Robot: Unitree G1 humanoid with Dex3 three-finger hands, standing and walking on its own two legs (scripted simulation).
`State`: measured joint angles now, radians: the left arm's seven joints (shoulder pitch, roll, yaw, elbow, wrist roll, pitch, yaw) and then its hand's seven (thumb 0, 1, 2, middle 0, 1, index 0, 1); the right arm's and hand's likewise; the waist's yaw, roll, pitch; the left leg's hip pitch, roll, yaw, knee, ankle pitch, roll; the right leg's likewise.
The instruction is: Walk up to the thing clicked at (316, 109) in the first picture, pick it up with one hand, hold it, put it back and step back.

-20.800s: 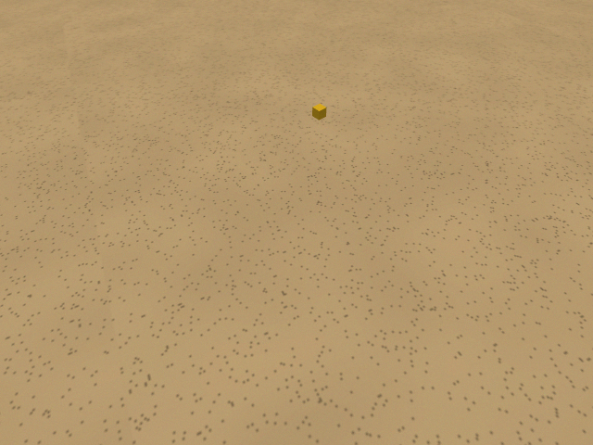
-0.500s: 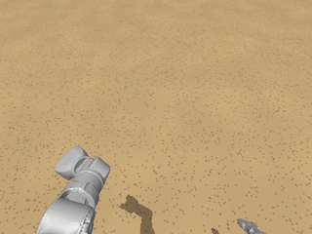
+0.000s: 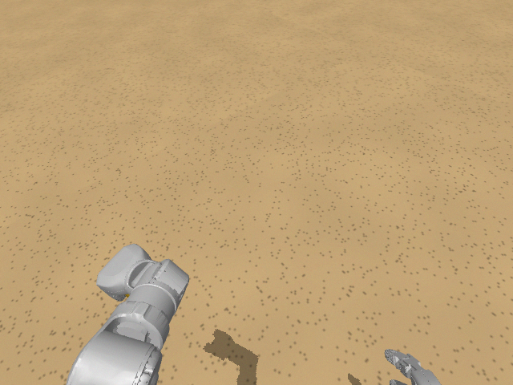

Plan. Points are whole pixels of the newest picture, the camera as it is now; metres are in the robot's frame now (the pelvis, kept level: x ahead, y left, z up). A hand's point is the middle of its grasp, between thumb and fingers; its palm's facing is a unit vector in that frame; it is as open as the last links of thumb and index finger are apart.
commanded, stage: hold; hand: left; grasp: from above
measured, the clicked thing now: (148, 290) +0.31 +0.23 -0.08
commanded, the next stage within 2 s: crouch in 0.64 s
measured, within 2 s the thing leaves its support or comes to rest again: neither
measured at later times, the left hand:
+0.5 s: hand (148, 295) +0.29 +0.22 -0.04, palm faces -0.19 -0.39 -0.90, open 9.0 cm
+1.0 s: hand (150, 302) +0.29 +0.22 -0.06, palm faces -0.26 -0.40 -0.88, open 9.0 cm
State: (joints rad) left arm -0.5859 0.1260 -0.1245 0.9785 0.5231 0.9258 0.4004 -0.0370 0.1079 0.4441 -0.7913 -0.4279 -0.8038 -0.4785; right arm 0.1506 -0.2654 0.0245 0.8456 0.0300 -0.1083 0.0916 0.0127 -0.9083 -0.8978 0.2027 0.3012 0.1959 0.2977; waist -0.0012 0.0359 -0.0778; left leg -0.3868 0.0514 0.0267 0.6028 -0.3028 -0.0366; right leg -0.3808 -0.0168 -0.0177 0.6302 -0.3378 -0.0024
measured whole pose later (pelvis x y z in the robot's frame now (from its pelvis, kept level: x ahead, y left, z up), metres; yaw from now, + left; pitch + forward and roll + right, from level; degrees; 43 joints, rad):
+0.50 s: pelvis -0.01 +0.00 +0.00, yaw +0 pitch +4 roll +0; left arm -0.58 0.10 -0.13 0.97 0.51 0.95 0.44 -0.04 0.11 0.44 -0.79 -0.42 -0.81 -0.48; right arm 0.12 -0.26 0.03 0.85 0.03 -0.12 0.09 0.01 -0.90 -0.90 0.20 0.30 0.20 0.30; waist 0.00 0.03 -0.07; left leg -0.38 0.06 0.03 0.59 -0.28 -0.04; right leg -0.37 -0.01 -0.02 0.62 -0.32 -0.01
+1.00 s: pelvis -0.01 +0.00 +0.00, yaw +0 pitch +6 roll +0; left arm -0.60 0.10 -0.11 1.09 0.51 0.89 0.44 -0.02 0.15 0.41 -0.74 -0.47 -0.77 -0.50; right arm 0.14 -0.25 0.01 0.86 0.03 -0.13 0.09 0.01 -0.87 -0.89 0.20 0.30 0.20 0.30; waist -0.01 0.02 -0.08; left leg -0.42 0.06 0.03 0.60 -0.29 -0.04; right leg -0.41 -0.01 -0.01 0.62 -0.32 0.00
